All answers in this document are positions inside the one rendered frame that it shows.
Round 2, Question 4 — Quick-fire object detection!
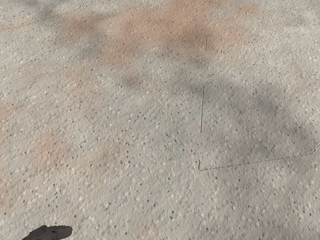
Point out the left robot hand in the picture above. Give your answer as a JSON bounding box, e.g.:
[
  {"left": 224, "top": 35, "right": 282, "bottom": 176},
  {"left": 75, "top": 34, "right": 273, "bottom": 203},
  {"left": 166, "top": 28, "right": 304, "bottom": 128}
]
[{"left": 22, "top": 225, "right": 73, "bottom": 240}]

